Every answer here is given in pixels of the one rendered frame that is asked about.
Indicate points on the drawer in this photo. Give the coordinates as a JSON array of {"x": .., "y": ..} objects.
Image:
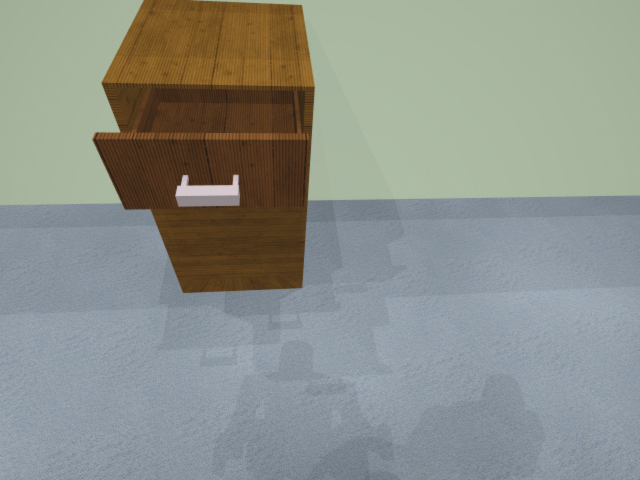
[{"x": 210, "y": 135}]

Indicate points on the handle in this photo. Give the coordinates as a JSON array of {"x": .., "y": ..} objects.
[{"x": 208, "y": 195}]

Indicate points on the cabinet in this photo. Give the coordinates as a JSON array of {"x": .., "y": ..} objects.
[{"x": 192, "y": 44}]

